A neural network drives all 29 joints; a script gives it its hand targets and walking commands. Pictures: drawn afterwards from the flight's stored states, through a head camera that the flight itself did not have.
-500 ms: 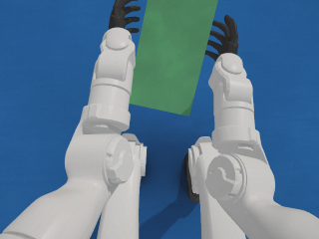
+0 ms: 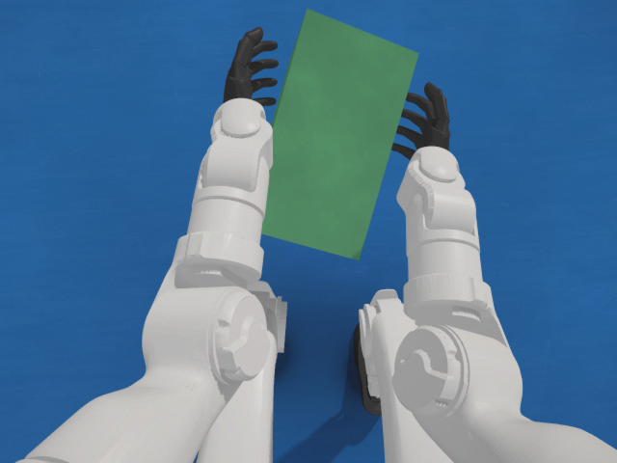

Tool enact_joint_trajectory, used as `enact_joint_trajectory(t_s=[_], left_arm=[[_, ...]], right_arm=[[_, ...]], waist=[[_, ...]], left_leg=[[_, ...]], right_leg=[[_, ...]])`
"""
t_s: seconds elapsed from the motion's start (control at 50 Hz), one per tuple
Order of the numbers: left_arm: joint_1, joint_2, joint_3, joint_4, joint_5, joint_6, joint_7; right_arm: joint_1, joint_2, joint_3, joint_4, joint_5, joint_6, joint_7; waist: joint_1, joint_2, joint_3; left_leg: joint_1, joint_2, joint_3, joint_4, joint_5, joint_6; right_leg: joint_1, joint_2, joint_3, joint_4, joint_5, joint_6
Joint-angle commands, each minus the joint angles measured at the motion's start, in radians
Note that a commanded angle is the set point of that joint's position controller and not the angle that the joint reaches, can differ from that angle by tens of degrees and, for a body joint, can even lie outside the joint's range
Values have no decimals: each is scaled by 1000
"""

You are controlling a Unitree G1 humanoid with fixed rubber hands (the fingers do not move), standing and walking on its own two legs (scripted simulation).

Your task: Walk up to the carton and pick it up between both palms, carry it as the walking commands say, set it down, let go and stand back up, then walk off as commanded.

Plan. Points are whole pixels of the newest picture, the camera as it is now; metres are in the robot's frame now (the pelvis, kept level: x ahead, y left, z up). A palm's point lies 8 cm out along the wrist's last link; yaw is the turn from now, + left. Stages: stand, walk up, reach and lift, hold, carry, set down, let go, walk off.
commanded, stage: reach and lift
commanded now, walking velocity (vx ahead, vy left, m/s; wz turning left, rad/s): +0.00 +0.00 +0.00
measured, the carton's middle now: (320, 148) +0.50 +0.02 -0.14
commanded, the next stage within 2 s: none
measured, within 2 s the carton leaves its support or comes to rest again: neither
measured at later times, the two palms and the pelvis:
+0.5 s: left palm (233, 93) +0.48 +0.11 +0.03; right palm (455, 152) +0.45 -0.10 +0.01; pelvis +0.01 +0.00 +0.06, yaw +1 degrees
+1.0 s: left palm (219, 79) +0.46 +0.11 +0.10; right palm (501, 148) +0.42 -0.10 +0.08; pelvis +0.02 +0.00 +0.13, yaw +1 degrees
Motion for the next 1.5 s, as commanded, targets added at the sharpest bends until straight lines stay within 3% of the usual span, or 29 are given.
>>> enact_joint_trajectory(t_s=[0.0, 0.94, 1.48], left_arm=[[-326, -1102, -398, 266, -148, 40, -287], [-25, -1176, -419, 242, -89, -22, -273], [99, -1164, -471, 120, -61, -38, -290]], right_arm=[[-849, 883, 575, 48, 158, -59, 287], [-509, 987, 630, 39, 98, -111, 277], [-261, 1053, 621, 76, 70, -120, 290]], waist=[[-25, 68, -974], [-23, 43, -732], [-35, 20, -556]], left_leg=[[814, -117, 74, -186, 203, -5], [1221, -82, 1, -601, 269, 31], [1505, -52, -22, -917, 315, 40]], right_leg=[[268, 141, -113, -198, 146, -22], [747, 123, -31, -611, 233, -36], [1062, 86, 15, -938, 326, -50]])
